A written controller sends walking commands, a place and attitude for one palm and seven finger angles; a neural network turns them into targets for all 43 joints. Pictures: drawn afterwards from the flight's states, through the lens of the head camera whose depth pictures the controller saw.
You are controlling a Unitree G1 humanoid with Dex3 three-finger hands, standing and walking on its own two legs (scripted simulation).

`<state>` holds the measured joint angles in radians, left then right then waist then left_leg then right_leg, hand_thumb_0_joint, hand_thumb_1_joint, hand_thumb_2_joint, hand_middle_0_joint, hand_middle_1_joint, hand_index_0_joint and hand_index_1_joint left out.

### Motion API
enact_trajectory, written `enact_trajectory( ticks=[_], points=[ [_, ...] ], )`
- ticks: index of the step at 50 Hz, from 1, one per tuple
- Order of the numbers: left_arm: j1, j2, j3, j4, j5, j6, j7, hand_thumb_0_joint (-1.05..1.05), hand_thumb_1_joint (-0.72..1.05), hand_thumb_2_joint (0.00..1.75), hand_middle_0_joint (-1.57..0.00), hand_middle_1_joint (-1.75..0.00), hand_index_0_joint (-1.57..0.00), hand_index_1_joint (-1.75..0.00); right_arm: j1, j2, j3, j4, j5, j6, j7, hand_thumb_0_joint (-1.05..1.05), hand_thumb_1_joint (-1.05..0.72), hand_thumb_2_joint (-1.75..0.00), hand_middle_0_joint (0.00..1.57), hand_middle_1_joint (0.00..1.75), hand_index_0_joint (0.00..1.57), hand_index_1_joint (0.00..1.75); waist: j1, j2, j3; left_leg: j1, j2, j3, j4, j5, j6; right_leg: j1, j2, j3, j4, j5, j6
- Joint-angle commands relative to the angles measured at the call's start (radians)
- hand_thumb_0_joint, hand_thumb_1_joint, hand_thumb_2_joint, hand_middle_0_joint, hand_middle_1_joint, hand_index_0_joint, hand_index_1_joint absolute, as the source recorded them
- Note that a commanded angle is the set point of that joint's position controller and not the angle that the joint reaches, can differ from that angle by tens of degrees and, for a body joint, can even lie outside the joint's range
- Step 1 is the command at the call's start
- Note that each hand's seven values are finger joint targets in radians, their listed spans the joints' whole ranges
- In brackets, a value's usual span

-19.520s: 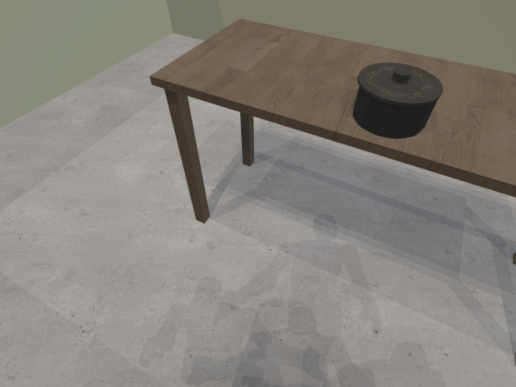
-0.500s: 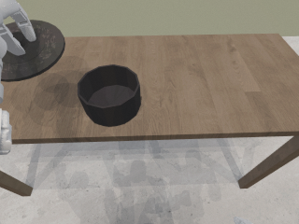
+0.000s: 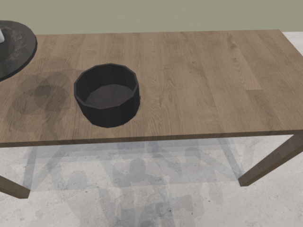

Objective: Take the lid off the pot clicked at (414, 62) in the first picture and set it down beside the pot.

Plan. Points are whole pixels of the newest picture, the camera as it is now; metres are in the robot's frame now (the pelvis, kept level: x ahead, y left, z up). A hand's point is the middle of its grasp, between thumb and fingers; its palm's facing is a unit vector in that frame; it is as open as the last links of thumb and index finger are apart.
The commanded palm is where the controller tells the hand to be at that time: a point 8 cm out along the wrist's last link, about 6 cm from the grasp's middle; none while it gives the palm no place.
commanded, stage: move the lid sideways beside the pot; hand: left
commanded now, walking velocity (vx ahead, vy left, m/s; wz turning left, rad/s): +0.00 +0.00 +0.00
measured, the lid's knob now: out of the picture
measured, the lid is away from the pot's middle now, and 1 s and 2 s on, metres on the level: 0.23 0.23 0.23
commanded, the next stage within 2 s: lower the lid onto the table in 0.10 s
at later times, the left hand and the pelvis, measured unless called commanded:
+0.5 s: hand out of the picture +0.46 +0.34 +0.25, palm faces -0.25 -0.22 -0.94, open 6.5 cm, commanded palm +0.46 +0.35 +0.32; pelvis +0.01 +0.00 +0.00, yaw +0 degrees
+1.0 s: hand out of the picture +0.45 +0.35 +0.21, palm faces -0.31 -0.22 -0.93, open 6.4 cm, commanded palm +0.46 +0.35 +0.28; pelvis +0.01 +0.00 +0.00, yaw +0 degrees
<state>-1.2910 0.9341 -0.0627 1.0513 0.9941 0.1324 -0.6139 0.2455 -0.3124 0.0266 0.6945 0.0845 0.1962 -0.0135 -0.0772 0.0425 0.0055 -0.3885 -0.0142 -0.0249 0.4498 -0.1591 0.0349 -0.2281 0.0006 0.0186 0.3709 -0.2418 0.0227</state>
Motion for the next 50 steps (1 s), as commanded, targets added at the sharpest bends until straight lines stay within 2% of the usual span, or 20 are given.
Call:
enact_trajectory(
  ticks=[1, 2, 5, 7, 9, 10, 12, 19, 20, 24, 28, 30, 32, 35, 37, 40, 42, 45, 48, 50],
  points=[
    [-0.617, 0.289, 0.05, -0.294, 0.019, -0.018, 0.062, 0.0, 0.82, 0.67, -0.96, -1.04, -0.98, -1.08, 0.018, -0.17, -0.062, -0.082, 0.001, -0.029, -0.013, 0.0, -0.9, -0.9, 0.2, 0.3, 0.2, 0.3, -0.009, 0.141, -0.455, 0.414, -0.013, 0.018, 0.006, 0.307, 0.048, -0.036, 0.066, -0.055, -0.04, 0.21, -0.059],
    [-0.613, 0.259, 0.025, -0.28, 0.018, -0.016, 0.06, 0.0, 0.82, 0.67, -0.96, -1.04, -0.98, -1.08, 0.027, -0.167, -0.062, -0.079, -0.002, -0.033, -0.013, 0.0, -0.9, -0.9, 0.2, 0.3, 0.2, 0.3, -0.015, 0.146, -0.444, 0.416, -0.016, 0.016, 0.006, 0.298, 0.048, -0.049, 0.068, -0.058, -0.046, 0.199, -0.058],
    [-0.608, 0.295, 0.061, -0.311, 0.017, -0.02, 0.063, 0.0, 0.82, 0.67, -0.96, -1.04, -0.98, -1.08, 0.038, -0.173, -0.065, -0.074, -0.003, -0.038, -0.012, 0.0, -0.9, -0.9, 0.2, 0.3, 0.2, 0.3, -0.009, 0.135, -0.478, 0.434, -0.013, 0.009, 0.005, 0.333, 0.045, -0.034, 0.069, -0.057, -0.044, 0.212, -0.057],
    [-0.56, 0.241, 0.024, -0.209, 0.007, -0.012, 0.054, 0.0, 0.82, 0.67, -0.96, -1.04, -0.98, -1.08, 0.043, -0.171, -0.062, -0.062, 0.0, -0.034, -0.015, 0.0, -0.9, -0.9, 0.2, 0.3, 0.2, 0.3, -0.021, 0.091, -0.385, 0.382, -0.013, 0.012, -0.008, 0.249, 0.045, -0.061, 0.068, -0.066, -0.056, 0.177, -0.056],
    [-0.575, 0.244, 0.018, -0.253, -0.001, -0.017, 0.055, 0.0, 0.82, 0.67, -0.96, -1.04, -0.98, -1.08, 0.034, -0.18, -0.062, -0.066, 0.004, -0.038, -0.014, 0.0, -0.9, -0.9, 0.2, 0.3, 0.2, 0.3, -0.014, 0.128, -0.415, 0.397, -0.014, 0.019, -0.001, 0.3, 0.043, -0.048, 0.065, -0.063, -0.05, 0.22, -0.062],
    [-0.633, 0.292, 0.049, -0.308, 0.016, -0.02, 0.061, 0.0, 0.82, 0.67, -0.96, -1.04, -0.98, -1.08, 0.042, -0.177, -0.064, -0.065, -0.004, -0.038, -0.012, 0.0, -0.9, -0.9, 0.2, 0.3, 0.2, 0.3, -0.012, 0.126, -0.481, 0.424, -0.016, 0.016, 0.002, 0.317, 0.046, -0.025, 0.065, -0.054, -0.046, 0.224, -0.056],
    [-0.627, 0.25, 0.017, -0.187, 0.019, 0.02, 0.057, 0.0, 0.82, 0.67, -0.96, -1.04, -0.98, -1.08, 0.052, -0.174, -0.062, -0.055, 0.001, -0.041, -0.009, 0.0, -0.9, -0.9, 0.2, 0.3, 0.2, 0.3, -0.024, 0.106, -0.431, 0.398, -0.021, 0.013, -0.001, 0.299, 0.047, -0.033, 0.067, -0.06, -0.047, 0.233, -0.055],
    [-0.553, 0.254, 0.029, -0.132, 0.019, 0.032, 0.064, 0.0, 0.82, 0.67, -0.96, -1.04, -0.98, -1.08, 0.066, -0.179, -0.062, -0.065, 0.001, -0.059, -0.006, 0.0, -0.9, -0.9, 0.2, 0.3, 0.2, 0.3, -0.019, 0.079, -0.418, 0.378, -0.02, 0.019, 0.011, 0.332, 0.045, -0.03, 0.065, -0.06, -0.037, 0.262, -0.057],
    [-0.604, 0.312, 0.064, -0.196, 0.031, 0.029, 0.069, 0.0, 0.82, 0.67, -0.96, -1.04, -0.98, -1.08, 0.067, -0.184, -0.064, -0.066, -0.003, -0.051, -0.002, 0.0, -0.9, -0.9, 0.2, 0.3, 0.2, 0.3, -0.011, 0.091, -0.472, 0.39, -0.019, 0.018, 0.003, 0.324, 0.044, -0.007, 0.063, -0.051, -0.03, 0.255, -0.051],
    [-0.54, 0.276, 0.05, -0.175, 0.016, 0.024, 0.069, 0.0, 0.82, 0.67, -0.96, -1.04, -0.98, -1.08, 0.069, -0.18, -0.068, -0.079, 0.002, -0.054, 0.0, 0.0, -0.9, -0.9, 0.2, 0.3, 0.2, 0.3, -0.013, 0.108, -0.445, 0.399, -0.016, 0.019, 0.03, 0.418, 0.045, -0.027, 0.066, -0.057, -0.021, 0.303, -0.056],
    [-0.543, 0.32, 0.082, -0.196, 0.024, 0.019, 0.076, 0.0, 0.82, 0.67, -0.96, -1.04, -0.98, -1.08, 0.07, -0.18, -0.069, -0.087, -0.001, -0.042, 0.001, 0.0, -0.9, -0.9, 0.2, 0.3, 0.2, 0.3, -0.011, 0.107, -0.475, 0.387, -0.023, 0.019, 0.032, 0.38, 0.05, -0.017, 0.066, -0.051, -0.01, 0.287, -0.051],
    [-0.554, 0.342, 0.102, -0.286, 0.021, 0.017, 0.083, 0.0, 0.82, 0.67, -0.96, -1.04, -0.98, -1.08, 0.07, -0.183, -0.075, -0.093, -0.003, -0.041, 0.005, 0.0, -0.9, -0.9, 0.2, 0.3, 0.2, 0.3, -0.009, 0.147, -0.537, 0.44, -0.017, 0.011, 0.049, 0.479, 0.048, -0.016, 0.068, -0.045, -0.001, 0.322, -0.05],
    [-0.497, 0.3, 0.083, -0.201, 0.015, 0.022, 0.078, 0.0, 0.82, 0.67, -0.96, -1.04, -0.98, -1.08, 0.077, -0.178, -0.074, -0.087, 0.0, -0.039, 0.003, 0.0, -0.9, -0.9, 0.2, 0.3, 0.2, 0.3, -0.02, 0.104, -0.452, 0.401, -0.016, 0.011, 0.047, 0.416, 0.05, -0.048, 0.07, -0.056, -0.008, 0.286, -0.049],
    [-0.496, 0.322, 0.089, -0.218, 0.012, 0.011, 0.082, 0.0, 0.82, 0.67, -0.96, -1.04, -0.98, -1.08, 0.072, -0.182, -0.071, -0.09, 0.0, -0.033, 0.001, 0.0, -0.9, -0.9, 0.2, 0.3, 0.2, 0.3, -0.018, 0.101, -0.466, 0.378, -0.019, 0.018, 0.039, 0.367, 0.048, -0.033, 0.067, -0.052, -0.004, 0.275, -0.048],
    [-0.525, 0.276, 0.056, -0.232, 0.006, 0.01, 0.081, 0.0, 0.82, 0.67, -0.96, -1.04, -0.98, -1.08, 0.068, -0.177, -0.074, -0.088, 0.002, -0.033, -0.003, 0.0, -0.9, -0.9, 0.2, 0.3, 0.2, 0.3, -0.028, 0.126, -0.448, 0.398, -0.017, 0.013, 0.042, 0.352, 0.051, -0.069, 0.068, -0.056, -0.011, 0.25, -0.05],
    [-0.522, 0.349, 0.115, -0.278, 0.011, -0.001, 0.091, 0.0, 0.82, 0.67, -0.96, -1.04, -0.98, -1.08, 0.08, -0.184, -0.077, -0.087, -0.002, -0.039, -0.005, 0.0, -0.9, -0.9, 0.2, 0.3, 0.2, 0.3, -0.017, 0.135, -0.516, 0.423, -0.018, 0.011, 0.053, 0.392, 0.052, -0.042, 0.07, -0.048, -0.002, 0.275, -0.05],
    [-0.47, 0.289, 0.071, -0.164, 0.003, -0.003, 0.084, 0.0, 0.82, 0.67, -0.96, -1.04, -0.98, -1.08, 0.077, -0.177, -0.07, -0.078, 0.003, -0.036, -0.01, 0.0, -0.9, -0.9, 0.2, 0.3, 0.2, 0.3, -0.028, 0.098, -0.428, 0.361, -0.022, 0.019, 0.05, 0.327, 0.052, -0.062, 0.068, -0.056, -0.004, 0.26, -0.049],
    [-0.513, 0.317, 0.089, -0.272, 0.001, -0.013, 0.093, 0.0, 0.82, 0.67, -0.96, -1.04, -0.98, -1.08, 0.073, -0.18, -0.076, -0.084, -0.001, -0.035, -0.006, 0.0, -0.9, -0.9, 0.2, 0.3, 0.2, 0.3, -0.02, 0.149, -0.498, 0.411, -0.019, 0.012, 0.056, 0.365, 0.05, -0.057, 0.069, -0.05, 0.002, 0.261, -0.051],
    [-0.471, 0.268, 0.055, -0.167, -0.006, -0.014, 0.089, 0.0, 0.82, 0.67, -0.96, -1.04, -0.98, -1.08, 0.074, -0.178, -0.072, -0.074, 0.004, -0.033, -0.012, 0.0, -0.9, -0.9, 0.2, 0.3, 0.2, 0.3, -0.035, 0.103, -0.406, 0.353, -0.02, 0.013, 0.043, 0.262, 0.048, -0.091, 0.072, -0.061, -0.007, 0.211, -0.05],
    [-0.489, 0.288, 0.065, -0.187, -0.004, -0.022, 0.093, 0.0, 0.82, 0.67, -0.96, -1.04, -0.98, -1.08, 0.079, -0.181, -0.071, -0.071, 0.001, -0.035, -0.013, 0.0, -0.9, -0.9, 0.2, 0.3, 0.2, 0.3, -0.03, 0.1, -0.435, 0.357, -0.019, 0.014, 0.042, 0.266, 0.049, -0.071, 0.071, -0.056, -0.004, 0.221, -0.051]
  ],
)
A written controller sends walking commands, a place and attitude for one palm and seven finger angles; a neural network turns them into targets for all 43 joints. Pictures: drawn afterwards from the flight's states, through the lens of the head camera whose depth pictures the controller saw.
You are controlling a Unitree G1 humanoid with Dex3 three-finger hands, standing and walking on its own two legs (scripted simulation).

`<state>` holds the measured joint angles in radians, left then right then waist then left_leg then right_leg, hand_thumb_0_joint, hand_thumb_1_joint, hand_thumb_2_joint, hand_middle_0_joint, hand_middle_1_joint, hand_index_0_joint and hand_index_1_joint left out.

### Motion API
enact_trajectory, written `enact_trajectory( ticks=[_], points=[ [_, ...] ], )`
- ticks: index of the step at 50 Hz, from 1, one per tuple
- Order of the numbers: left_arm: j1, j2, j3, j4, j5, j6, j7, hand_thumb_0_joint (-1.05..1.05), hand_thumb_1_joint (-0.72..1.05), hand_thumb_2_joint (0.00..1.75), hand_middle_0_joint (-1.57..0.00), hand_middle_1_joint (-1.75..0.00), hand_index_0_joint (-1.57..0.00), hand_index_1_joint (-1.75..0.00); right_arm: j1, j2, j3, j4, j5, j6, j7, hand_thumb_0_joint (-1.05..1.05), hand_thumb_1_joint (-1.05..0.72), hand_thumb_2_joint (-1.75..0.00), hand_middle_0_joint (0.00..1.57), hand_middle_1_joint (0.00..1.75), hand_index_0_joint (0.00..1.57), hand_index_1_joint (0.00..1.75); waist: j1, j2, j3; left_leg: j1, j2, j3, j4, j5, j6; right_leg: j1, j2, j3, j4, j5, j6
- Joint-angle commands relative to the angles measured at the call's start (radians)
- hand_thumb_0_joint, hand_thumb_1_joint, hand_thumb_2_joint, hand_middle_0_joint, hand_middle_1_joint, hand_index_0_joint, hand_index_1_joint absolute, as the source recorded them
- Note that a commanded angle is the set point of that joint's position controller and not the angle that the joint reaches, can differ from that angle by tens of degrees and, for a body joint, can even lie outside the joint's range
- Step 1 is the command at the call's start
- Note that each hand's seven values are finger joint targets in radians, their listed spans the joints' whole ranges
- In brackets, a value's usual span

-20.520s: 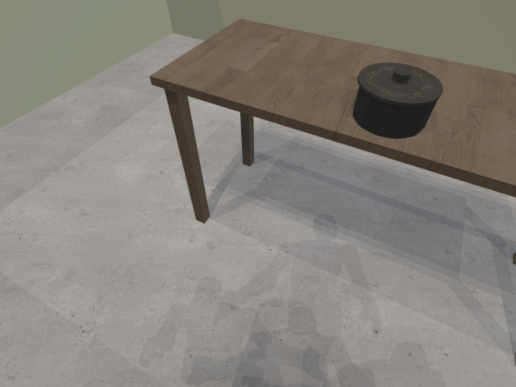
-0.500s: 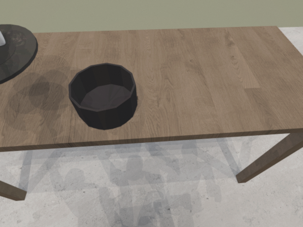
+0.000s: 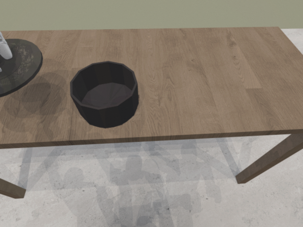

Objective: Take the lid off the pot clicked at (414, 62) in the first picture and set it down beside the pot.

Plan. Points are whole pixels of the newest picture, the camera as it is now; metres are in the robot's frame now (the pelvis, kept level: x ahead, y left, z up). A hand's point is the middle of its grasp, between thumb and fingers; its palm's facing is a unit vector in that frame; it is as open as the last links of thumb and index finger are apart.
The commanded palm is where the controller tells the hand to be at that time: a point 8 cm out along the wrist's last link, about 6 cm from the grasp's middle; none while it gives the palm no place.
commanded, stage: lower the lid onto the table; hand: left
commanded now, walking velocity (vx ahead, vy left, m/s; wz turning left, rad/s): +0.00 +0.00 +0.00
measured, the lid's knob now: out of the picture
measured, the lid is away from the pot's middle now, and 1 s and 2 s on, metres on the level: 0.23 0.23 0.25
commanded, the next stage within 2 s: none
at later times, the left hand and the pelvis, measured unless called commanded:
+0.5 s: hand out of the picture +0.45 +0.34 +0.18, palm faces -0.36 -0.21 -0.91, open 6.4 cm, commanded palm +0.46 +0.35 +0.25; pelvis -0.01 +0.01 +0.00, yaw -1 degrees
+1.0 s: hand (4, 80) +0.44 +0.34 +0.15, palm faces -0.41 -0.20 -0.89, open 6.4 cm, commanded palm +0.47 +0.35 +0.22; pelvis -0.01 +0.01 -0.01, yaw -1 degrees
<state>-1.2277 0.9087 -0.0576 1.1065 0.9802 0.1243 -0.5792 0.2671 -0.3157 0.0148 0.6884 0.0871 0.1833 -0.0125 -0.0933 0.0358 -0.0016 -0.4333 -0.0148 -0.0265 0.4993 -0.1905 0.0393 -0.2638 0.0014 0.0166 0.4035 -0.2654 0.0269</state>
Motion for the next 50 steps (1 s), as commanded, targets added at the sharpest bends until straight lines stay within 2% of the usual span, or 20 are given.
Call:
enact_trajectory(
  ticks=[1, 4, 7, 9, 11, 14, 15, 19, 20, 22, 26, 29, 32, 35, 37, 41, 44, 45, 48, 50],
  points=[
    [-0.559, 0.329, 0.071, -0.235, 0.014, -0.02, 0.061, 0.0, 0.82, 0.67, -0.96, -1.04, -0.98, -1.08, 0.056, -0.177, -0.057, -0.065, -0.001, -0.024, -0.018, 0.0, -0.9, -0.9, 0.2, 0.3, 0.2, 0.3, -0.013, 0.112, -0.435, 0.401, -0.021, 0.019, -0.002, 0.299, 0.049, -0.033, 0.07, -0.052, -0.034, 0.256, -0.057],
    [-0.586, 0.261, 0.013, -0.251, 0.003, -0.027, 0.059, 0.0, 0.82, 0.67, -0.96, -1.04, -0.98, -1.08, 0.054, -0.176, -0.061, -0.06, 0.002, -0.032, -0.02, 0.0, -0.9, -0.9, 0.2, 0.3, 0.2, 0.3, -0.022, 0.14, -0.431, 0.433, -0.014, 0.012, 0.0, 0.314, 0.044, -0.067, 0.074, -0.06, -0.038, 0.237, -0.061],
    [-0.572, 0.335, 0.083, -0.249, 0.013, -0.039, 0.07, 0.0, 0.82, 0.67, -0.96, -1.04, -0.98, -1.08, 0.068, -0.18, -0.061, -0.057, -0.001, -0.031, -0.021, 0.0, -0.9, -0.9, 0.2, 0.3, 0.2, 0.3, -0.012, 0.129, -0.469, 0.42, -0.019, 0.011, 0.002, 0.301, 0.046, -0.043, 0.074, -0.053, -0.029, 0.244, -0.058],
    [-0.547, 0.284, 0.042, -0.235, 0.003, -0.047, 0.066, 0.0, 0.82, 0.67, -0.96, -1.04, -0.98, -1.08, 0.063, -0.178, -0.061, -0.058, 0.003, -0.035, -0.02, 0.0, -0.9, -0.9, 0.2, 0.3, 0.2, 0.3, -0.016, 0.14, -0.453, 0.425, -0.016, 0.014, 0.011, 0.349, 0.043, -0.058, 0.074, -0.059, -0.024, 0.268, -0.061],
    [-0.538, 0.329, 0.089, -0.253, 0.013, -0.052, 0.073, 0.0, 0.82, 0.67, -0.96, -1.04, -0.98, -1.08, 0.068, -0.178, -0.065, -0.064, -0.002, -0.031, -0.016, 0.0, -0.9, -0.9, 0.2, 0.3, 0.2, 0.3, -0.006, 0.154, -0.484, 0.44, -0.017, 0.008, 0.025, 0.379, 0.045, -0.061, 0.076, -0.053, -0.014, 0.271, -0.059],
    [-0.502, 0.264, 0.045, -0.236, -0.005, -0.055, 0.068, 0.0, 0.82, 0.67, -0.96, -1.04, -0.98, -1.08, 0.063, -0.179, -0.066, -0.065, 0.005, -0.026, -0.014, 0.0, -0.9, -0.9, 0.2, 0.3, 0.2, 0.3, -0.01, 0.141, -0.438, 0.427, -0.012, 0.009, 0.018, 0.373, 0.038, -0.086, 0.077, -0.063, -0.016, 0.257, -0.062],
    [-0.509, 0.346, 0.111, -0.281, 0.005, -0.059, 0.077, 0.0, 0.82, 0.67, -0.96, -1.04, -0.98, -1.08, 0.071, -0.183, -0.068, -0.07, -0.002, -0.02, -0.01, 0.0, -0.9, -0.9, 0.2, 0.3, 0.2, 0.3, 0.0, 0.145, -0.49, 0.434, -0.016, 0.006, 0.025, 0.377, 0.041, -0.061, 0.077, -0.054, -0.007, 0.261, -0.059],
    [-0.474, 0.281, 0.072, -0.276, -0.008, -0.064, 0.074, 0.0, 0.82, 0.67, -0.96, -1.04, -0.98, -1.08, 0.062, -0.178, -0.07, -0.079, 0.002, -0.016, -0.01, 0.0, -0.9, -0.9, 0.2, 0.3, 0.2, 0.3, -0.005, 0.145, -0.46, 0.445, -0.013, 0.002, 0.036, 0.421, 0.04, -0.098, 0.08, -0.065, -0.002, 0.267, -0.063],
    [-0.461, 0.342, 0.122, -0.277, 0.001, -0.064, 0.081, 0.0, 0.82, 0.67, -0.96, -1.04, -0.98, -1.08, 0.069, -0.181, -0.071, -0.08, -0.002, -0.009, -0.008, 0.0, -0.9, -0.9, 0.2, 0.3, 0.2, 0.3, -0.002, 0.13, -0.48, 0.425, -0.017, 0.001, 0.038, 0.385, 0.041, -0.081, 0.08, -0.057, 0.001, 0.251, -0.058],
    [-0.448, 0.298, 0.081, -0.196, -0.005, -0.064, 0.077, 0.0, 0.82, 0.67, -0.96, -1.04, -0.98, -1.08, 0.068, -0.176, -0.064, -0.073, 0.003, -0.005, -0.014, 0.0, -0.9, -0.9, 0.2, 0.3, 0.2, 0.3, -0.015, 0.085, -0.407, 0.36, -0.02, 0.011, 0.024, 0.28, 0.043, -0.092, 0.079, -0.062, -0.005, 0.225, -0.057],
    [-0.518, 0.362, 0.12, -0.268, 0.01, -0.083, 0.09, 0.0, 0.82, 0.67, -0.96, -1.04, -0.98, -1.08, 0.07, -0.182, -0.066, -0.077, 0.0, -0.007, -0.021, 0.0, -0.9, -0.9, 0.2, 0.3, 0.2, 0.3, -0.005, 0.135, -0.491, 0.401, -0.018, 0.007, 0.034, 0.298, 0.046, -0.085, 0.079, -0.056, 0.005, 0.224, -0.06],
    [-0.478, 0.274, 0.058, -0.239, -0.009, -0.088, 0.085, 0.0, 0.82, 0.67, -0.96, -1.04, -0.98, -1.08, 0.069, -0.177, -0.066, -0.074, 0.006, -0.014, -0.022, 0.0, -0.9, -0.9, 0.2, 0.3, 0.2, 0.3, -0.013, 0.146, -0.443, 0.414, -0.012, 0.003, 0.035, 0.314, 0.041, -0.126, 0.084, -0.067, 0.0, 0.208, -0.064],
    [-0.477, 0.295, 0.074, -0.223, -0.007, -0.091, 0.09, 0.0, 0.82, 0.67, -0.96, -1.04, -0.98, -1.08, 0.08, -0.179, -0.067, -0.067, 0.002, -0.011, -0.025, 0.0, -0.9, -0.9, 0.2, 0.3, 0.2, 0.3, -0.015, 0.125, -0.437, 0.38, -0.018, 0.005, 0.03, 0.232, 0.043, -0.124, 0.083, -0.061, 0.001, 0.19, -0.06],
    [-0.49, 0.305, 0.079, -0.26, -0.003, -0.103, 0.096, 0.0, 0.82, 0.67, -0.96, -1.04, -0.98, -1.08, 0.073, -0.178, -0.067, -0.069, 0.001, -0.012, -0.025, 0.0, -0.9, -0.9, 0.2, 0.3, 0.2, 0.3, -0.013, 0.157, -0.482, 0.408, -0.015, 0.0, 0.047, 0.302, 0.04, -0.127, 0.083, -0.059, 0.016, 0.21, -0.062],
    [-0.444, 0.274, 0.058, -0.166, -0.011, -0.098, 0.092, 0.0, 0.82, 0.67, -0.96, -1.04, -0.98, -1.08, 0.081, -0.18, -0.064, -0.059, 0.004, -0.011, -0.028, 0.0, -0.9, -0.9, 0.2, 0.3, 0.2, 0.3, -0.022, 0.091, -0.391, 0.34, -0.017, 0.003, 0.035, 0.186, 0.04, -0.147, 0.086, -0.064, 0.007, 0.166, -0.059],
    [-0.504, 0.32, 0.086, -0.243, 0.001, -0.115, 0.102, 0.0, 0.82, 0.67, -0.96, -1.04, -0.98, -1.08, 0.084, -0.182, -0.065, -0.06, 0.001, -0.017, -0.036, 0.0, -0.9, -0.9, 0.2, 0.3, 0.2, 0.3, -0.013, 0.152, -0.482, 0.398, -0.015, 0.002, 0.055, 0.259, 0.044, -0.14, 0.086, -0.059, 0.02, 0.2, -0.063],
    [-0.475, 0.284, 0.063, -0.241, -0.017, -0.125, 0.097, 0.0, 0.82, 0.67, -0.96, -1.04, -0.98, -1.08, 0.078, -0.182, -0.065, -0.063, 0.006, -0.025, -0.037, 0.0, -0.9, -0.9, 0.2, 0.3, 0.2, 0.3, -0.013, 0.157, -0.472, 0.404, -0.011, 0.002, 0.063, 0.307, 0.04, -0.154, 0.086, -0.062, 0.027, 0.217, -0.065],
    [-0.479, 0.312, 0.088, -0.247, -0.012, -0.126, 0.102, 0.0, 0.82, 0.67, -0.96, -1.04, -0.98, -1.08, 0.087, -0.184, -0.069, -0.058, 0.002, -0.019, -0.035, 0.0, -0.9, -0.9, 0.2, 0.3, 0.2, 0.3, -0.013, 0.153, -0.494, 0.408, -0.011, -0.002, 0.07, 0.308, 0.04, -0.152, 0.086, -0.058, 0.032, 0.213, -0.06],
    [-0.43, 0.285, 0.065, -0.143, -0.015, -0.124, 0.101, 0.0, 0.82, 0.67, -0.96, -1.04, -0.98, -1.08, 0.093, -0.183, -0.063, -0.051, 0.004, -0.019, -0.038, 0.0, -0.9, -0.9, 0.2, 0.3, 0.2, 0.3, -0.024, 0.107, -0.401, 0.327, -0.017, 0.003, 0.06, 0.192, 0.039, -0.174, 0.089, -0.064, 0.03, 0.176, -0.06],
    [-0.475, 0.311, 0.072, -0.2, -0.008, -0.132, 0.107, 0.0, 0.82, 0.67, -0.96, -1.04, -0.98, -1.08, 0.091, -0.188, -0.064, -0.051, 0.003, -0.018, -0.039, 0.0, -0.9, -0.9, 0.2, 0.3, 0.2, 0.3, -0.018, 0.145, -0.458, 0.349, -0.015, 0.005, 0.065, 0.208, 0.038, -0.166, 0.087, -0.059, 0.04, 0.177, -0.061]
  ],
)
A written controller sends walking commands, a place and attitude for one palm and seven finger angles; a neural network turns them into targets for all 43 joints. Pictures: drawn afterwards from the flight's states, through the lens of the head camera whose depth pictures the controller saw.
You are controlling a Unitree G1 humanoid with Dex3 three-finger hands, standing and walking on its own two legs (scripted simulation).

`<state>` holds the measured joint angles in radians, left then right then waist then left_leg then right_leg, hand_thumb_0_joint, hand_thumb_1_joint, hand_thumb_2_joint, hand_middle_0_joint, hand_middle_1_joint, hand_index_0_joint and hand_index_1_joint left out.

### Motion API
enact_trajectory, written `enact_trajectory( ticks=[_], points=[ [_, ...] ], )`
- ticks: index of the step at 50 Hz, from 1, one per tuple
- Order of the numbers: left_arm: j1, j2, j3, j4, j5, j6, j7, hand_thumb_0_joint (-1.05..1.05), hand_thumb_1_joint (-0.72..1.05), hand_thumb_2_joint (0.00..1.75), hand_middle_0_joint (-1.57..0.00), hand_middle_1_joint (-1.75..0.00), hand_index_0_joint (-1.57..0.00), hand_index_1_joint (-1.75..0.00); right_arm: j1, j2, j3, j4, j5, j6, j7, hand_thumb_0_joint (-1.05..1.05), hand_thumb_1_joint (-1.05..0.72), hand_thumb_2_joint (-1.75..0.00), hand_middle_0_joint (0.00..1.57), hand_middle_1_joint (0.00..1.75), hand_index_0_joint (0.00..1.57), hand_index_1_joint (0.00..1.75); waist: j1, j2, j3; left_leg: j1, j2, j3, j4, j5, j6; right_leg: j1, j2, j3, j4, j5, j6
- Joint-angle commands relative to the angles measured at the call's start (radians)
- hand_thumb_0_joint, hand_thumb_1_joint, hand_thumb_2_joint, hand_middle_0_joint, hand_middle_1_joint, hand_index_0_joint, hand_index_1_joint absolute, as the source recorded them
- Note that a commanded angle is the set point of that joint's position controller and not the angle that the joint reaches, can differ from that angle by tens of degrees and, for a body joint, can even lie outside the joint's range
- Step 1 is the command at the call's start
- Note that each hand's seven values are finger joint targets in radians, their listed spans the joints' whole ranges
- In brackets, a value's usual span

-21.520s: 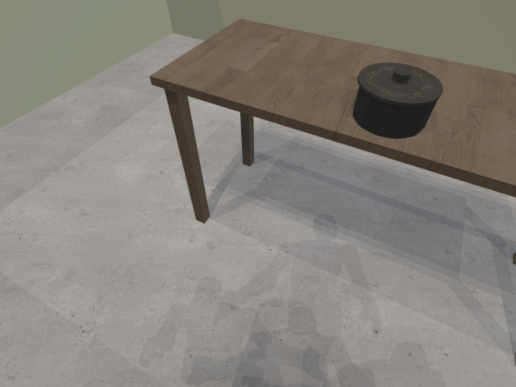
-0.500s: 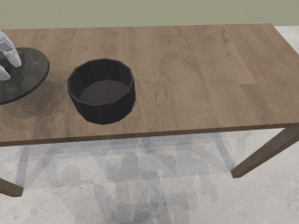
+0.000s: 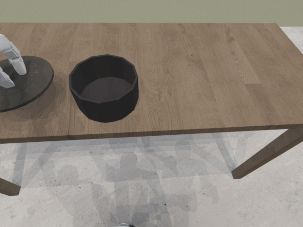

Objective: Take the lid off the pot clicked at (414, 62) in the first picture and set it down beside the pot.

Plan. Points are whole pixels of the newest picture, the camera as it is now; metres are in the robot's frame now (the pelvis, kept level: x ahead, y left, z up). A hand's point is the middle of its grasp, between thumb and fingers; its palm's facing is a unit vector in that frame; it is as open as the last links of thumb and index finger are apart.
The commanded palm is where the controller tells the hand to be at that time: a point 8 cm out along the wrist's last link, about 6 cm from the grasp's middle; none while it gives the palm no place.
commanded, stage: lower the lid onto the table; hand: left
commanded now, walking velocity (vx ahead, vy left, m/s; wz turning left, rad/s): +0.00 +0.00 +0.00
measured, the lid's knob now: (7, 74) +0.47 +0.35 +0.13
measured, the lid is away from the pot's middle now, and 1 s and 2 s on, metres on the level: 0.23 0.25 0.24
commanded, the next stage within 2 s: open the fingers wide in 1.16 s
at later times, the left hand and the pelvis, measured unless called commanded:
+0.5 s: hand (10, 79) +0.46 +0.34 +0.12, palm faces -0.45 -0.19 -0.87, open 6.4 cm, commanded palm +0.49 +0.35 +0.19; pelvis +0.00 +0.01 -0.01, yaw -1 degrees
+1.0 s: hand (11, 91) +0.45 +0.36 +0.08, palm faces -0.50 -0.18 -0.85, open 6.4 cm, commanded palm +0.50 +0.35 +0.15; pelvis +0.00 +0.02 -0.02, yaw -1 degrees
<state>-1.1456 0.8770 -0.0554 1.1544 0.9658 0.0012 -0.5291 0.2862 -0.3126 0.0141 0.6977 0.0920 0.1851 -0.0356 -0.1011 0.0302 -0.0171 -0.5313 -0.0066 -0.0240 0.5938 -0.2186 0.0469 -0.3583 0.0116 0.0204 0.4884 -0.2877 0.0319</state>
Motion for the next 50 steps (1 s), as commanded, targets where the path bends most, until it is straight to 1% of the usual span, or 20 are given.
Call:
enact_trajectory(
  ticks=[1, 4, 8, 10, 14, 16, 17, 21, 24, 26, 28, 30, 33, 35, 38, 40, 42, 44, 47, 50],
  points=[
    [-0.57, 0.335, 0.064, -0.255, 0.01, -0.011, 0.058, 0.0, 0.82, 0.67, -0.96, -1.04, -0.98, -1.08, 0.072, -0.188, -0.063, -0.061, 0.0, -0.021, -0.018, 0.0, -0.9, -0.9, 0.2, 0.3, 0.2, 0.3, -0.012, 0.16, -0.45, 0.461, -0.021, 0.0, -0.025, 0.247, 0.032, -0.082, 0.077, -0.064, -0.046, 0.202, -0.068],
    [-0.559, 0.341, 0.08, -0.311, 0.001, -0.029, 0.061, 0.0, 0.82, 0.67, -0.96, -1.04, -0.98, -1.08, 0.074, -0.186, -0.064, -0.07, -0.001, -0.03, -0.021, 0.0, -0.9, -0.9, 0.2, 0.3, 0.2, 0.3, -0.002, 0.19, -0.506, 0.522, -0.014, -0.008, -0.002, 0.372, 0.03, -0.089, 0.08, -0.067, -0.031, 0.242, -0.071],
    [-0.499, 0.305, 0.055, -0.183, -0.007, -0.02, 0.058, 0.0, 0.82, 0.67, -0.96, -1.04, -0.98, -1.08, 0.091, -0.189, -0.064, -0.056, 0.0, -0.023, -0.021, 0.0, -0.9, -0.9, 0.2, 0.3, 0.2, 0.3, -0.02, 0.105, -0.398, 0.416, -0.022, -0.006, -0.011, 0.218, 0.03, -0.116, 0.081, -0.068, -0.032, 0.193, -0.064],
    [-0.55, 0.357, 0.08, -0.238, 0.006, -0.03, 0.069, 0.0, 0.82, 0.67, -0.96, -1.04, -0.98, -1.08, 0.093, -0.196, -0.064, -0.054, -0.001, -0.024, -0.025, 0.0, -0.9, -0.9, 0.2, 0.3, 0.2, 0.3, -0.015, 0.144, -0.469, 0.443, -0.02, -0.001, 0.0, 0.253, 0.03, -0.103, 0.078, -0.06, -0.019, 0.211, -0.065],
    [-0.55, 0.304, 0.039, -0.232, 0.004, -0.043, 0.07, 0.0, 0.82, 0.67, -0.96, -1.04, -0.98, -1.08, 0.097, -0.189, -0.062, -0.056, 0.001, -0.035, -0.032, 0.0, -0.9, -0.9, 0.2, 0.3, 0.2, 0.3, -0.019, 0.175, -0.469, 0.48, -0.014, -0.011, 0.017, 0.307, 0.027, -0.149, 0.082, -0.068, -0.011, 0.21, -0.069],
    [-0.53, 0.37, 0.095, -0.192, 0.013, -0.048, 0.077, 0.0, 0.82, 0.67, -0.96, -1.04, -0.98, -1.08, 0.11, -0.192, -0.061, -0.052, 0.0, -0.034, -0.035, 0.0, -0.9, -0.9, 0.2, 0.3, 0.2, 0.3, -0.019, 0.145, -0.47, 0.441, -0.02, -0.009, 0.028, 0.28, 0.03, -0.135, 0.082, -0.063, -0.004, 0.215, -0.064],
    [-0.535, 0.352, 0.079, -0.191, 0.008, -0.047, 0.075, 0.0, 0.82, 0.67, -0.96, -1.04, -0.98, -1.08, 0.113, -0.192, -0.062, -0.051, 0.0, -0.033, -0.035, 0.0, -0.9, -0.9, 0.2, 0.3, 0.2, 0.3, -0.024, 0.137, -0.469, 0.429, -0.019, -0.007, 0.023, 0.263, 0.029, -0.133, 0.081, -0.065, -0.002, 0.213, -0.062],
    [-0.526, 0.381, 0.108, -0.239, 0.02, -0.064, 0.086, 0.0, 0.82, 0.67, -0.96, -1.04, -0.98, -1.08, 0.117, -0.192, -0.066, -0.06, -0.002, -0.029, -0.032, 0.0, -0.9, -0.9, 0.2, 0.3, 0.2, 0.3, -0.009, 0.206, -0.517, 0.483, -0.012, -0.018, 0.053, 0.377, 0.022, -0.162, 0.083, -0.065, 0.017, 0.23, -0.066],
    [-0.485, 0.307, 0.059, -0.208, 0.003, -0.066, 0.08, 0.0, 0.82, 0.67, -0.96, -1.04, -0.98, -1.08, 0.117, -0.189, -0.065, -0.064, 0.003, -0.029, -0.031, 0.0, -0.9, -0.9, 0.2, 0.3, 0.2, 0.3, -0.015, 0.172, -0.474, 0.472, -0.007, -0.021, 0.051, 0.371, 0.017, -0.191, 0.086, -0.074, 0.021, 0.213, -0.067],
    [-0.478, 0.357, 0.095, -0.183, 0.012, -0.065, 0.086, 0.0, 0.82, 0.67, -0.96, -1.04, -0.98, -1.08, 0.126, -0.193, -0.064, -0.06, 0.0, -0.023, -0.033, 0.0, -0.9, -0.9, 0.2, 0.3, 0.2, 0.3, -0.017, 0.155, -0.469, 0.435, -0.016, -0.018, 0.058, 0.318, 0.023, -0.185, 0.085, -0.067, 0.024, 0.207, -0.064],
    [-0.503, 0.33, 0.064, -0.174, 0.01, -0.06, 0.086, 0.0, 0.82, 0.67, -0.96, -1.04, -0.98, -1.08, 0.128, -0.195, -0.065, -0.058, 0.002, -0.02, -0.036, 0.0, -0.9, -0.9, 0.2, 0.3, 0.2, 0.3, -0.031, 0.139, -0.447, 0.411, -0.015, -0.017, 0.051, 0.253, 0.024, -0.2, 0.083, -0.067, 0.02, 0.185, -0.063],
    [-0.511, 0.366, 0.092, -0.208, 0.015, -0.071, 0.093, 0.0, 0.82, 0.67, -0.96, -1.04, -0.98, -1.08, 0.137, -0.198, -0.066, -0.057, -0.002, -0.024, -0.039, 0.0, -0.9, -0.9, 0.2, 0.3, 0.2, 0.3, -0.021, 0.168, -0.502, 0.455, -0.011, -0.022, 0.064, 0.304, 0.022, -0.201, 0.084, -0.066, 0.033, 0.191, -0.063],
    [-0.496, 0.398, 0.117, -0.184, 0.017, -0.079, 0.097, 0.0, 0.82, 0.67, -0.96, -1.04, -0.98, -1.08, 0.139, -0.197, -0.064, -0.059, 0.002, -0.025, -0.044, 0.0, -0.9, -0.9, 0.2, 0.3, 0.2, 0.3, -0.022, 0.159, -0.488, 0.417, -0.015, -0.013, 0.073, 0.28, 0.026, -0.193, 0.084, -0.063, 0.037, 0.203, -0.062],
    [-0.501, 0.375, 0.097, -0.19, 0.014, -0.085, 0.098, 0.0, 0.82, 0.67, -0.96, -1.04, -0.98, -1.08, 0.142, -0.197, -0.063, -0.053, -0.001, -0.029, -0.047, 0.0, -0.9, -0.9, 0.2, 0.3, 0.2, 0.3, -0.026, 0.176, -0.506, 0.44, -0.01, -0.017, 0.084, 0.326, 0.022, -0.213, 0.085, -0.063, 0.047, 0.208, -0.061],
    [-0.483, 0.374, 0.088, -0.133, 0.02, -0.083, 0.1, 0.0, 0.82, 0.67, -0.96, -1.04, -0.98, -1.08, 0.145, -0.199, -0.058, -0.054, 0.001, -0.029, -0.05, 0.0, -0.9, -0.9, 0.2, 0.3, 0.2, 0.3, -0.032, 0.15, -0.44, 0.373, -0.014, -0.018, 0.073, 0.202, 0.022, -0.232, 0.086, -0.066, 0.043, 0.158, -0.063],
    [-0.524, 0.382, 0.089, -0.204, 0.02, -0.092, 0.107, 0.0, 0.82, 0.67, -0.96, -1.04, -0.98, -1.08, 0.152, -0.2, -0.061, -0.054, -0.003, -0.031, -0.053, 0.0, -0.9, -0.9, 0.2, 0.3, 0.2, 0.3, -0.028, 0.218, -0.519, 0.435, -0.007, -0.02, 0.088, 0.278, 0.02, -0.236, 0.083, -0.061, 0.056, 0.174, -0.064],
    [-0.496, 0.349, 0.067, -0.144, 0.019, -0.092, 0.105, 0.0, 0.82, 0.67, -0.96, -1.04, -0.98, -1.08, 0.157, -0.196, -0.058, -0.049, 0.0, -0.034, -0.055, 0.0, -0.9, -0.9, 0.2, 0.3, 0.2, 0.3, -0.042, 0.197, -0.46, 0.41, -0.005, -0.024, 0.092, 0.258, 0.018, -0.268, 0.085, -0.068, 0.056, 0.161, -0.065],
    [-0.486, 0.353, 0.069, -0.143, 0.013, -0.1, 0.103, 0.0, 0.82, 0.67, -0.96, -1.04, -0.98, -1.08, 0.153, -0.197, -0.053, -0.049, 0.001, -0.039, -0.059, 0.0, -0.9, -0.9, 0.2, 0.3, 0.2, 0.3, -0.041, 0.152, -0.463, 0.394, -0.005, -0.025, 0.09, 0.232, 0.024, -0.262, 0.086, -0.067, 0.06, 0.158, -0.062],
    [-0.543, 0.338, 0.054, -0.197, 0.013, -0.099, 0.108, 0.0, 0.82, 0.67, -0.96, -1.04, -0.98, -1.08, 0.172, -0.199, -0.064, -0.042, -0.004, -0.039, -0.058, 0.0, -0.9, -0.9, 0.2, 0.3, 0.2, 0.3, -0.046, 0.226, -0.505, 0.447, 0.003, -0.041, 0.095, 0.242, 0.017, -0.297, 0.086, -0.067, 0.06, 0.139, -0.064],
    [-0.52, 0.351, 0.079, -0.201, 0.009, -0.113, 0.109, 0.0, 0.82, 0.67, -0.96, -1.04, -0.98, -1.08, 0.181, -0.202, -0.066, -0.035, -0.008, -0.042, -0.059, 0.0, -0.9, -0.9, 0.2, 0.3, 0.2, 0.3, -0.042, 0.228, -0.529, 0.478, 0.009, -0.052, 0.115, 0.316, 0.01, -0.322, 0.089, -0.069, 0.072, 0.145, -0.063]
  ],
)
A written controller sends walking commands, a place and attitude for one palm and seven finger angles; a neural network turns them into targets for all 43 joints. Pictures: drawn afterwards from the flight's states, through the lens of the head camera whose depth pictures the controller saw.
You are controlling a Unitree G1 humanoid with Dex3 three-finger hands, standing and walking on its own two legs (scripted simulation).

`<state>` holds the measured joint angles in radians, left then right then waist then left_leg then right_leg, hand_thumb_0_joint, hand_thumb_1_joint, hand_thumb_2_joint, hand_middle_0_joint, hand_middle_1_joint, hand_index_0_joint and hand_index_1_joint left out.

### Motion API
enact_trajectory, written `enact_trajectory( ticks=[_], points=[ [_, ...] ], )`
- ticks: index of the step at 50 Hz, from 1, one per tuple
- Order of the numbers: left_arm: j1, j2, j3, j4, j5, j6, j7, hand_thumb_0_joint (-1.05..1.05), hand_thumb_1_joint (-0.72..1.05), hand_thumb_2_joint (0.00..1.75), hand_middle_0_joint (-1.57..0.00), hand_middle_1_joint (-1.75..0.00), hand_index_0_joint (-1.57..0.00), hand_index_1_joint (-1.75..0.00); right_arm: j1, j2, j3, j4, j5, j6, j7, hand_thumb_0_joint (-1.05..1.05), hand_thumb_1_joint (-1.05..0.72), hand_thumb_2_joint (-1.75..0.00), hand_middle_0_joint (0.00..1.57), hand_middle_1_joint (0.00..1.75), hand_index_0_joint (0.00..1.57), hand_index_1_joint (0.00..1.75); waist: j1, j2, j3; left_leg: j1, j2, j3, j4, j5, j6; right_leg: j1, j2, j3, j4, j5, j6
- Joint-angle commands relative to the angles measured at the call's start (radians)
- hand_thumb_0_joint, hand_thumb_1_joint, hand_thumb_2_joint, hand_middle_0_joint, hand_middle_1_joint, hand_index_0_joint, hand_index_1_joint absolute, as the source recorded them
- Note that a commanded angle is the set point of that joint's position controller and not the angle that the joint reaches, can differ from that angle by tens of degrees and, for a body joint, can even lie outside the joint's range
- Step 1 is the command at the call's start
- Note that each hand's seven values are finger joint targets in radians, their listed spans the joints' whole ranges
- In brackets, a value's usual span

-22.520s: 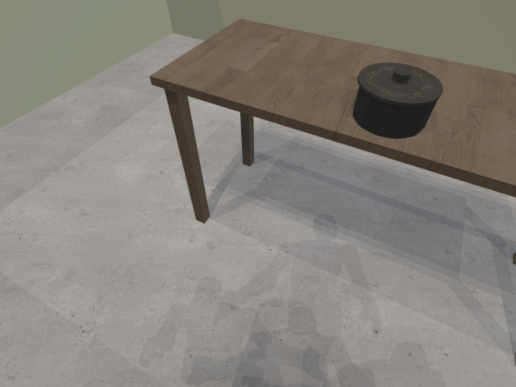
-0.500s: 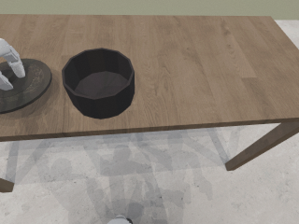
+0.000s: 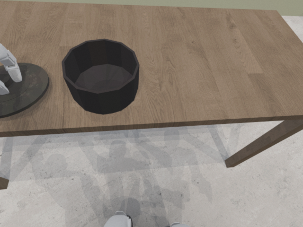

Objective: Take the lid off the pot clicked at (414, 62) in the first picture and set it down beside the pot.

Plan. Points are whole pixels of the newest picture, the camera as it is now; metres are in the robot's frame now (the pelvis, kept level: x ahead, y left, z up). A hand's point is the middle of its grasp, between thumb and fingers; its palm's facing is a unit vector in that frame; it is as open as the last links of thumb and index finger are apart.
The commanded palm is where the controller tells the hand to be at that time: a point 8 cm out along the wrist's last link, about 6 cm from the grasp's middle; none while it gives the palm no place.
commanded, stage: lower the lid onto the table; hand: left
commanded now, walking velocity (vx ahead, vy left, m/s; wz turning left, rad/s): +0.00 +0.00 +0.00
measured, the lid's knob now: (2, 81) +0.47 +0.36 +0.07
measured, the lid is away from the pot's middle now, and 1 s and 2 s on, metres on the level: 0.25 0.24 0.24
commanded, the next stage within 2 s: open the fingers wide in 0.16 s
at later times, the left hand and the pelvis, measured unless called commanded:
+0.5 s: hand out of the picture +0.45 +0.36 +0.08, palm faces -0.42 -0.13 -0.90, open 6.4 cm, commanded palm +0.48 +0.34 +0.15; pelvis -0.01 +0.01 -0.01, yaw +0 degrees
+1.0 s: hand out of the picture +0.45 +0.35 +0.10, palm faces -0.41 -0.10 -0.90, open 8.7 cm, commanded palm +0.47 +0.34 +0.15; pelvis -0.01 +0.01 +0.00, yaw +0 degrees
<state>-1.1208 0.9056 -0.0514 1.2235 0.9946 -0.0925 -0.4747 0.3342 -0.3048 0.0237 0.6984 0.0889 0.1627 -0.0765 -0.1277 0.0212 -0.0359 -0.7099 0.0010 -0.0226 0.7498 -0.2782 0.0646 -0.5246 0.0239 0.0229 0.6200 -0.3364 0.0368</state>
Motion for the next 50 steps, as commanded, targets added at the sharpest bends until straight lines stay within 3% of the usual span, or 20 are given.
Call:
enact_trajectory(
  ticks=[1, 2, 6, 9, 12, 13, 14, 15, 16, 17, 20, 24, 25, 29, 37, 40, 43, 44, 47, 50],
  points=[
    [-0.52, 0.289, 0.053, -0.223, -0.019, -0.017, 0.051, 0.0, 0.82, 0.67, -0.96, -1.04, -0.98, -1.08, 0.129, -0.205, -0.073, -0.039, -0.004, -0.021, -0.018, 0.0, -0.9, -0.9, 0.2, 0.3, 0.2, 0.3, -0.02, 0.218, -0.465, 0.622, -0.007, -0.055, -0.043, 0.333, -0.005, -0.171, 0.079, -0.074, -0.062, 0.181, -0.069],
    [-0.497, 0.312, 0.073, -0.196, -0.023, -0.017, 0.053, 0.0, 0.82, 0.67, -0.96, -1.04, -0.98, -1.08, 0.132, -0.209, -0.07, -0.037, -0.002, -0.021, -0.017, 0.0, -0.9, -0.9, 0.2, 0.3, 0.2, 0.3, -0.02, 0.173, -0.444, 0.579, -0.006, -0.049, -0.047, 0.282, -0.002, -0.152, 0.078, -0.074, -0.058, 0.175, -0.067],
    [-0.535, 0.3, 0.05, -0.224, 0.0, -0.022, 0.065, 0.0, 0.82, 0.67, -0.96, -1.04, -0.98, -1.08, 0.138, -0.208, -0.07, -0.038, -0.004, -0.014, -0.016, 0.0, -0.9, -0.9, 0.2, 0.3, 0.2, 0.3, -0.018, 0.243, -0.459, 0.6, -0.001, -0.063, -0.042, 0.293, -0.012, -0.199, 0.078, -0.074, -0.046, 0.154, -0.073],
    [-0.488, 0.345, 0.099, -0.228, -0.002, -0.038, 0.069, 0.0, 0.82, 0.67, -0.96, -1.04, -0.98, -1.08, 0.135, -0.208, -0.066, -0.052, -0.001, -0.014, -0.017, 0.0, -0.9, -0.9, 0.2, 0.3, 0.2, 0.3, -0.002, 0.196, -0.51, 0.588, -0.005, -0.054, -0.024, 0.347, -0.01, -0.158, 0.079, -0.073, -0.027, 0.187, -0.073],
    [-0.478, 0.272, 0.041, -0.154, -0.001, -0.02, 0.066, 0.0, 0.82, 0.67, -0.96, -1.04, -0.98, -1.08, 0.139, -0.207, -0.069, -0.05, -0.002, -0.009, -0.013, 0.0, -0.9, -0.9, 0.2, 0.3, 0.2, 0.3, -0.024, 0.183, -0.425, 0.541, -0.005, -0.062, -0.032, 0.244, -0.012, -0.211, 0.08, -0.077, -0.03, 0.133, -0.073],
    [-0.289, 0.306, 0.129, -0.209, -0.009, -0.03, 0.069, 0.0, 0.82, 0.67, -0.96, -1.04, -0.98, -1.08, 0.133, -0.193, -0.079, -0.102, 0.003, -0.007, 0.003, 0.0, -0.9, -0.9, 0.2, 0.3, 0.2, 0.3, 0.045, 0.176, -0.495, 0.561, -0.015, -0.071, -0.038, 0.302, -0.02, -0.158, 0.081, -0.087, -0.012, 0.15, -0.081],
    [-0.289, 0.38, 0.217, -0.405, 0.004, -0.098, 0.091, 0.0, 0.81, 0.66, -0.95, -1.04, -0.96, -1.08, 0.12, -0.195, -0.081, -0.102, -0.013, 0.009, -0.002, 0.0, -0.9, -0.9, 0.2, 0.3, 0.2, 0.3, 0.057, 0.19, -0.548, 0.609, 0.006, -0.07, -0.025, 0.44, -0.029, -0.166, 0.083, -0.084, -0.007, 0.176, -0.087],
    [-0.279, 0.351, 0.196, -0.377, 0.012, -0.11, 0.105, 0.0, 0.79, 0.65, -0.93, -1.04, -0.95, -1.08, 0.117, -0.188, -0.084, -0.105, -0.018, 0.021, -0.001, 0.0, -0.9, -0.9, 0.2, 0.3, 0.2, 0.3, 0.043, 0.235, -0.55, 0.625, 0.0, -0.071, -0.008, 0.46, -0.031, -0.199, 0.083, -0.076, -0.003, 0.157, -0.084],
    [-0.312, 0.282, 0.14, -0.355, 0.007, -0.11, 0.104, 0.0, 0.77, 0.64, -0.91, -1.04, -0.93, -1.07, 0.107, -0.184, -0.087, -0.091, -0.017, 0.033, 0.0, 0.0, -0.9, -0.9, 0.2, 0.3, 0.2, 0.3, 0.01, 0.208, -0.467, 0.599, 0.007, -0.084, -0.019, 0.375, -0.027, -0.256, 0.08, -0.079, -0.019, 0.115, -0.078],
    [-0.343, 0.279, 0.136, -0.34, -0.004, -0.102, 0.112, 0.0, 0.76, 0.63, -0.89, -1.04, -0.91, -1.07, 0.107, -0.194, -0.089, -0.083, -0.016, 0.042, 0.0, 0.0, -0.9, -0.9, 0.2, 0.3, 0.2, 0.3, -0.001, 0.17, -0.416, 0.562, 0.01, -0.089, -0.042, 0.249, -0.016, -0.258, 0.076, -0.074, -0.03, 0.079, -0.076],
    [-0.404, 0.374, 0.194, -0.384, -0.009, -0.096, 0.143, 0.0, 0.7, 0.62, -0.84, -1.03, -0.86, -1.06, 0.113, -0.199, -0.085, -0.086, -0.014, 0.043, -0.012, 0.0, -0.9, -0.9, 0.2, 0.3, 0.2, 0.3, 0.015, 0.21, -0.496, 0.588, 0.001, -0.09, -0.056, 0.235, -0.008, -0.208, 0.072, -0.066, -0.032, 0.087, -0.083],
    [-0.397, 0.263, 0.106, -0.331, 0.002, -0.074, 0.159, 0.0, 0.62, 0.62, -0.78, -1.02, -0.79, -1.05, 0.108, -0.192, -0.081, -0.076, -0.01, 0.038, -0.012, 0.0, -0.9, -0.9, 0.2, 0.3, 0.2, 0.3, 0.003, 0.193, -0.454, 0.604, 0.004, -0.112, -0.079, 0.192, -0.02, -0.245, 0.072, -0.069, -0.036, 0.065, -0.086],
    [-0.431, 0.27, 0.103, -0.364, 0.003, -0.07, 0.163, 0.0, 0.59, 0.62, -0.77, -1.01, -0.78, -1.04, 0.111, -0.197, -0.084, -0.068, -0.013, 0.036, -0.01, 0.0, -0.9, -0.9, 0.2, 0.3, 0.2, 0.3, 0.001, 0.231, -0.476, 0.63, 0.011, -0.117, -0.082, 0.188, -0.025, -0.25, 0.07, -0.069, -0.038, 0.059, -0.086],
    [-0.434, 0.222, 0.074, -0.372, -0.017, -0.068, 0.153, 0.0, 0.5, 0.63, -0.71, -0.99, -0.72, -1.01, 0.108, -0.191, -0.084, -0.068, -0.011, 0.029, -0.015, 0.0, -0.9, -0.9, 0.2, 0.3, 0.2, 0.3, -0.003, 0.199, -0.49, 0.653, 0.003, -0.112, -0.077, 0.236, -0.022, -0.227, 0.071, -0.066, -0.049, 0.091, -0.084],
    [-0.388, 0.244, 0.089, -0.297, -0.011, -0.058, 0.165, 0.0, 0.33, 0.65, -0.59, -0.94, -0.6, -0.95, 0.101, -0.195, -0.079, -0.067, -0.008, 0.023, -0.018, 0.0, -0.9, -0.9, 0.2, 0.3, 0.2, 0.3, -0.003, 0.165, -0.422, 0.582, -0.006, -0.096, -0.096, 0.172, -0.016, -0.2, 0.067, -0.065, -0.061, 0.087, -0.086],
    [-0.383, 0.24, 0.101, -0.364, -0.01, -0.064, 0.163, 0.0, 0.26, 0.66, -0.55, -0.92, -0.56, -0.93, 0.102, -0.193, -0.088, -0.075, -0.011, 0.027, -0.008, 0.0, -0.9, -0.9, 0.2, 0.3, 0.2, 0.3, 0.019, 0.218, -0.481, 0.657, 0.002, -0.105, -0.087, 0.293, -0.033, -0.197, 0.07, -0.068, -0.053, 0.106, -0.089],
    [-0.336, 0.193, 0.063, -0.267, -0.017, -0.047, 0.157, 0.0, 0.19, 0.68, -0.51, -0.89, -0.52, -0.9, 0.098, -0.193, -0.086, -0.076, -0.008, 0.035, -0.005, 0.0, -0.9, -0.9, 0.2, 0.3, 0.2, 0.3, -0.001, 0.123, -0.397, 0.568, -0.011, -0.086, -0.095, 0.195, -0.017, -0.191, 0.07, -0.068, -0.064, 0.095, -0.083],
    [-0.33, 0.221, 0.085, -0.266, -0.018, -0.051, 0.156, 0.0, 0.16, 0.68, -0.5, -0.88, -0.5, -0.89, 0.096, -0.195, -0.082, -0.079, -0.005, 0.033, -0.008, 0.0, -0.9, -0.9, 0.2, 0.3, 0.2, 0.3, 0.008, 0.117, -0.389, 0.557, -0.013, -0.082, -0.098, 0.194, -0.014, -0.173, 0.067, -0.066, -0.063, 0.102, -0.085],
    [-0.382, 0.214, 0.068, -0.325, -0.011, -0.051, 0.155, 0.0, 0.09, 0.7, -0.46, -0.85, -0.47, -0.85, 0.099, -0.195, -0.087, -0.08, -0.006, 0.038, -0.007, 0.0, -0.9, -0.9, 0.2, 0.3, 0.2, 0.3, 0.008, 0.17, -0.435, 0.602, -0.009, -0.095, -0.1, 0.202, -0.02, -0.185, 0.068, -0.064, -0.061, 0.093, -0.088],
    [-0.352, 0.241, 0.104, -0.318, -0.021, -0.063, 0.151, 0.0, 0.02, 0.72, -0.42, -0.82, -0.42, -0.82, 0.106, -0.193, -0.091, -0.078, -0.008, 0.036, -0.008, 0.0, -0.9, -0.9, 0.2, 0.3, 0.2, 0.3, 0.011, 0.153, -0.453, 0.622, -0.008, -0.085, -0.086, 0.261, -0.016, -0.172, 0.069, -0.065, -0.063, 0.117, -0.085]
  ],
)
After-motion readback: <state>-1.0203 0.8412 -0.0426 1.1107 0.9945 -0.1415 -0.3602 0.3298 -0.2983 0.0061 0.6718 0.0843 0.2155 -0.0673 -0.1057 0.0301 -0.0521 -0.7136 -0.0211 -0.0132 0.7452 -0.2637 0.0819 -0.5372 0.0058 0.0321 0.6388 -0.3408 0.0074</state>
